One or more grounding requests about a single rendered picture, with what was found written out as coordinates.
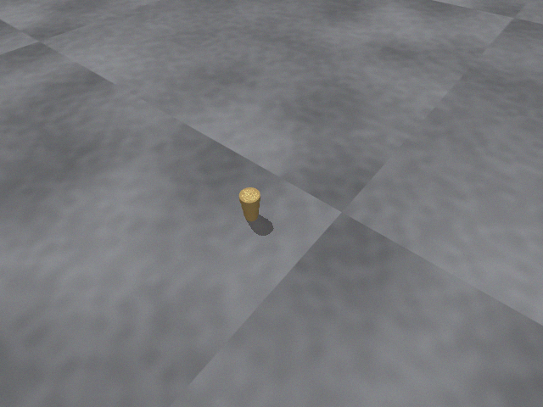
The cup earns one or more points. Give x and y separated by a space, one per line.
250 202

